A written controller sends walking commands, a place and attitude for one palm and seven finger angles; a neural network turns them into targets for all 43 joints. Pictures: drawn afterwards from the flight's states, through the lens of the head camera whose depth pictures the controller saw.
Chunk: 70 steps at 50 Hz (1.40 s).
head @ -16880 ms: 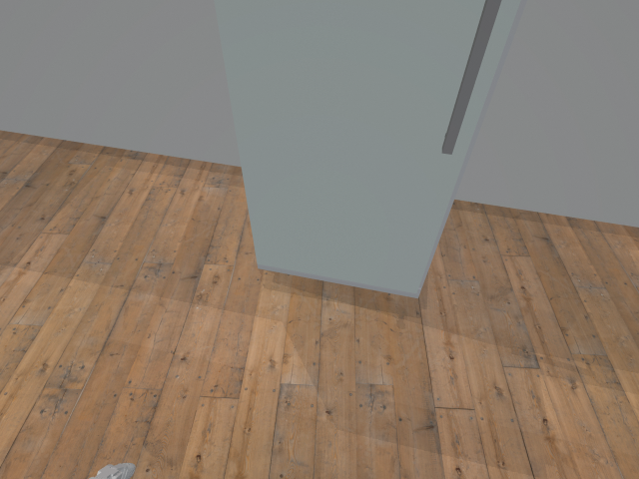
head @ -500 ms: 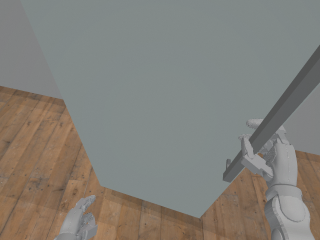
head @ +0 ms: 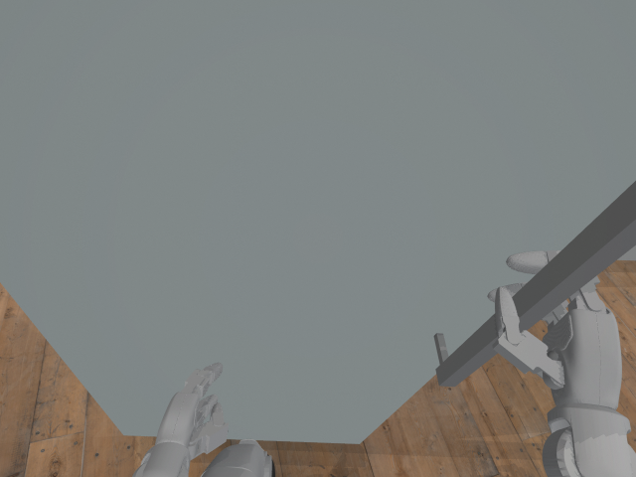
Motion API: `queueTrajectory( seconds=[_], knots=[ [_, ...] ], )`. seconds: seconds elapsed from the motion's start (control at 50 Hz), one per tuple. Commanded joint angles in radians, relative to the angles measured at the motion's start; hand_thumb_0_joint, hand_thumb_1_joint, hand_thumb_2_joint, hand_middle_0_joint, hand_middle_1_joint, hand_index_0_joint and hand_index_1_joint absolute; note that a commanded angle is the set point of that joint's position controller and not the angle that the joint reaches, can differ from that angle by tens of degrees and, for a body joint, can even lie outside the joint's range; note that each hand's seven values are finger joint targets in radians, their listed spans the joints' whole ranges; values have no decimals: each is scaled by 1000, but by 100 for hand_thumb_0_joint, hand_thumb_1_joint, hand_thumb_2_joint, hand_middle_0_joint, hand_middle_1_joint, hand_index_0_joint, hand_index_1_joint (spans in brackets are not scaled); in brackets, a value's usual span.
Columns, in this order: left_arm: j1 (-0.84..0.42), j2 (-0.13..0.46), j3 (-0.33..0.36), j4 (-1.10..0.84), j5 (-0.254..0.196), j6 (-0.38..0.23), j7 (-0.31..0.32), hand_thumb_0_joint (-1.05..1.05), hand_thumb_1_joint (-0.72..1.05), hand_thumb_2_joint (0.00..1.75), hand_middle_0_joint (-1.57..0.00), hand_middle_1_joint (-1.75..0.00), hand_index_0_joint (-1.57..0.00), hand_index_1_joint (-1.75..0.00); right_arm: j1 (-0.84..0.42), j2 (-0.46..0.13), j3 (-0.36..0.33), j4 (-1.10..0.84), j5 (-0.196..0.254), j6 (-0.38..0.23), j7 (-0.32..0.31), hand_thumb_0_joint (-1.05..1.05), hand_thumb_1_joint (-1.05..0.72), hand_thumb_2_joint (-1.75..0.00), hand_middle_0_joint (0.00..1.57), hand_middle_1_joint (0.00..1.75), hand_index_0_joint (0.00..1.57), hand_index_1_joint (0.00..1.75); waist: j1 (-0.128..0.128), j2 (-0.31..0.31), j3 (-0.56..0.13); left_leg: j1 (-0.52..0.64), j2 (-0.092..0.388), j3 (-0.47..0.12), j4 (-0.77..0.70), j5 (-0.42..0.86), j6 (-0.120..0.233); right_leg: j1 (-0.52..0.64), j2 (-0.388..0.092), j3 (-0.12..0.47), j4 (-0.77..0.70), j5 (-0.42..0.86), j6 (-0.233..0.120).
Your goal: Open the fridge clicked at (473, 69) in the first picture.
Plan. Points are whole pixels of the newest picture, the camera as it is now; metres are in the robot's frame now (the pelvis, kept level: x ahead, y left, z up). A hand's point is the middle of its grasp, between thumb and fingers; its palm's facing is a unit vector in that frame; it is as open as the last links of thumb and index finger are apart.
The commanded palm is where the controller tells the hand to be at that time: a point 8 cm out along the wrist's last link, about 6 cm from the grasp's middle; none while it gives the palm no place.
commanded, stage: walk backward, drawing the door open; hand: right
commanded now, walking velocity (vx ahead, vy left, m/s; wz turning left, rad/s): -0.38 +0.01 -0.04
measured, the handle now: (535, 271) +0.28 -0.16 +0.21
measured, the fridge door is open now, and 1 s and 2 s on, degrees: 6 46 79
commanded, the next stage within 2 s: stop walking and hold the door back in 1.60 s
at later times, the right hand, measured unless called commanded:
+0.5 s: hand out of the picture +0.09 -0.10 +0.17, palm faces +0.61 +0.72 -0.33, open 6.5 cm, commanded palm +0.03 -0.12 +0.17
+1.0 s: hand out of the picture -0.10 +0.02 +0.17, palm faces +0.73 +0.62 -0.29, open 6.4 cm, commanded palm -0.17 +0.01 +0.17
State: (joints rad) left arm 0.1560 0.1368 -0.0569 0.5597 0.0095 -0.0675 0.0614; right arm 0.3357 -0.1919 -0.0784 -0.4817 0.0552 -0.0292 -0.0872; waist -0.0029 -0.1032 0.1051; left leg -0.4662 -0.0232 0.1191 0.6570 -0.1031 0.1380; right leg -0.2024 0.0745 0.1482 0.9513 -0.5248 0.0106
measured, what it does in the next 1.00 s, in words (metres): steps to the left, turning right: right foot, then left foot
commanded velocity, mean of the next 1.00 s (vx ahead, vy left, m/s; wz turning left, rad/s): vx -0.27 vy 0.15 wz -0.62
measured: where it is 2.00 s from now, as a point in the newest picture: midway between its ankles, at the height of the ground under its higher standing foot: outside the picture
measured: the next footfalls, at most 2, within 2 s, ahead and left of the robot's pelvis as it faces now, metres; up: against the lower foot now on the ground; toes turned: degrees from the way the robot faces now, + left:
right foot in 0.22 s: +0.02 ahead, -0.05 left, +0.00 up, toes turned -7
left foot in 0.40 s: +0.01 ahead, +0.27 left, +0.00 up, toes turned -8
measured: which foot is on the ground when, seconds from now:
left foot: down 0.00-0.20, up 0.22-0.38, down 0.40-0.68, up 0.70-1.00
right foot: up 0.00-0.20, down 0.22-0.40, up 0.42-0.66, down 0.68-1.00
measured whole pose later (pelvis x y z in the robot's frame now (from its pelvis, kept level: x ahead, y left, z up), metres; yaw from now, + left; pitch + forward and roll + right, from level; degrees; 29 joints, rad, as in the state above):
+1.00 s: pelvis -0.19 +0.32 +0.04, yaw -32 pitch -1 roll +3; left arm 0.23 0.12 -0.02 0.62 0.03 -0.16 0.05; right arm 0.40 -0.28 -0.21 -0.43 0.05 -0.09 -0.14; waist 0.02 -0.05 0.03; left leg -0.28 -0.05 0.03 0.75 -0.46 -0.05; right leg -0.34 -0.07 0.19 0.35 -0.04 0.06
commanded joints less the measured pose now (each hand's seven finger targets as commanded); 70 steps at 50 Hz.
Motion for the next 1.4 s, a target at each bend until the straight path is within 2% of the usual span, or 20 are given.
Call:
queueTrajectory(
  seconds=[0.0, 0.14, 0.16, 0.18, 0.2, 0.22, 0.34, 0.4, 0.62, 0.66, 0.7, 0.78, 0.86, 0.96, 1.04, 1.1, 1.28, 1.3, 1.34, 1.38],
  knots=[
    [-52, 115, 68, -163, 7, -20, 0, 0, 90, 90, -20, -30, -20, -30, -48, -149, -123, -251, -23, -172, -4, 0, -90, -90, 45, 140, 45, 140, -8, 293, -340, 269, 337, -436, -384, 65, -187, -169, -3, -30, 374, 17, -3],
    [-67, 146, 61, -99, -10, 42, 3, 0, 90, 90, -20, -30, -20, -30, -11, -184, -155, -245, -28, -151, -61, 0, -90, -90, 45, 140, 45, 140, 53, 210, -233, 139, 83, -56, -483, 65, -413, 147, 33, -401, -434, -36, -42],
    [-53, 154, 53, -114, -4, 40, -6, 0, 90, 90, -20, -30, -20, -30, 18, -150, -126, -242, -13, -159, -54, 0, -90, -90, 45, 140, 45, 140, 80, -110, -207, 177, 6, -8, -37, -16, -435, 70, -125, -255, -745, 113, -112],
    [-100, 159, 51, -203, 32, 20, -9, 0, 90, 90, -20, -30, -20, -30, 76, -198, -175, -250, -15, -170, -80, 0, -90, -90, 45, 140, 45, 140, 44, -495, -185, 198, -32, -177, 703, -371, -300, -313, -517, 231, -832, 194, -257],
    [-119, 100, 66, -214, 46, 21, 9, 0, 90, 90, -20, -30, -20, -30, 110, -228, -233, -212, -55, -165, -94, 0, -90, -90, 45, 140, 45, 140, -25, -215, -164, 213, 57, -391, 902, -445, -114, -439, -620, 301, -711, 471, -269],
    [-121, 141, 138, -153, 10, 33, -3, 0, 90, 90, -20, -30, -20, -30, 57, -216, -234, -229, -30, -154, -94, 0, -90, -90, 45, 140, 45, 140, -33, -27, -211, 157, -11, -363, 810, -427, -150, -333, -520, 193, -607, 599, -256],
    [-31, 195, 119, -77, -3, -130, 21, 0, 90, 90, -20, -30, -20, -30, -20, -208, -260, -193, -29, -202, -95, 0, -90, -90, 45, 140, 45, 140, -5, -61, -102, 232, 7, -58, -157, -236, -199, -254, -258, 41, -472, 257, -94],
    [-48, 150, 126, -73, -6, -150, 24, 0, 90, 90, -20, -30, -20, -30, 5, -347, -383, -181, -30, -217, -100, 0, -90, -90, 45, 140, 45, 140, -12, 324, -239, 195, 408, -420, -328, 235, 16, -315, -29, -136, 147, -42, 32],
    [40, 138, 82, -105, 33, -102, 60, 0, 90, 90, -20, -30, -20, -30, -4, -269, -313, -233, -21, -190, -91, 0, -90, -90, 45, 140, 45, 140, 13, 153, -300, 272, 267, -93, -160, 157, -48, -33, -73, -228, -476, 181, 4],
    [32, 187, 97, -148, 22, -112, 50, 0, 90, 90, -20, -30, -20, -30, -64, -268, -289, -285, -17, -207, -81, 0, -90, -90, 45, 140, 45, 140, 14, -235, -239, -106, 62, 3, 213, -315, -190, 180, -391, 236, -686, 686, -125],
    [29, 160, 103, -93, 41, -141, 27, 0, 90, 90, -20, -30, -20, -30, -135, -327, -318, -316, -53, -228, -59, 0, -90, -90, 45, 140, 45, 140, 14, -273, -267, -233, 48, -166, 520, -516, -205, 223, -562, 493, -686, 1006, -190],
    [-7, 170, 116, -63, 0, -132, 3, 0, 90, 90, -20, -30, -20, -30, -91, -212, -223, -218, -52, -187, -53, 0, -90, -90, 45, 140, 45, 140, 9, -96, -152, -80, 28, -129, 497, -259, -214, 4, -350, 136, -688, 453, -140],
    [-27, 171, 106, -78, -2, -124, 8, 0, 90, 90, -20, -30, -20, -30, -87, -214, -215, -244, -35, -156, -59, 0, -90, -90, 45, 140, 45, 140, 15, -224, -124, 138, -41, -58, 355, -313, -215, -204, -287, 146, -849, -55, -102],
    [-59, 148, 103, -69, 32, -149, 13, 0, 90, 90, -20, -30, -20, -30, -40, -239, -261, -282, -21, -187, -65, 0, -90, -90, 45, 140, 45, 140, -16, -230, -207, 419, -86, -20, -141, -358, -174, -220, -219, 124, -781, 44, -59],
    [-81, 86, 87, -54, 37, -125, 11, 0, 90, 90, -20, -30, -20, -30, -82, -404, -394, -321, -43, -195, -73, 0, -90, -90, 45, 140, 45, 140, -34, 256, -192, 209, 388, -430, -428, 2, 47, -379, 16, -142, 220, -45, 67],
    [-65, 83, 104, -33, 36, -145, 37, 0, 90, 90, -20, -30, -20, -30, -44, -258, -267, -214, -37, -187, -14, 0, -90, -90, 45, 140, 45, 140, -3, 247, -191, 332, 290, -118, -261, 436, -22, -404, -42, -154, 355, 41, 70],
    [48, 97, 81, -78, 36, -145, 69, 0, 90, 90, -20, -30, -20, -30, 28, -252, -266, -250, -39, -216, -27, 0, -90, -90, 45, 140, 45, 140, 23, 223, -255, 337, 190, 36, -49, 815, -200, 36, -22, -397, -567, 183, -2],
    [76, 121, 89, -79, 29, -136, 71, 0, 90, 90, -20, -30, -20, -30, 30, -249, -245, -242, -34, -223, -30, 0, -90, -90, 45, 140, 45, 140, 66, 82, -293, 192, 151, 68, 206, 648, -267, 277, -89, -304, -750, 433, -26],
    [4, 177, 116, -110, 43, -133, 35, 0, 90, 90, -20, -30, -20, -30, -28, -274, -275, -302, -54, -264, -27, 0, -90, -90, 45, 140, 45, 140, 0, -148, -285, -170, 18, -127, 701, -528, -257, 353, -621, 368, -678, 1168, -284],
    [-29, 182, 134, -96, 25, -146, 17, 0, 90, 90, -20, -30, -20, -30, -8, -258, -266, -292, -66, -243, 6, 0, -90, -90, 45, 140, 45, 140, 11, -54, -188, -204, 83, -220, 604, -405, -205, 164, -556, 317, -706, 737, -221]
  ],
)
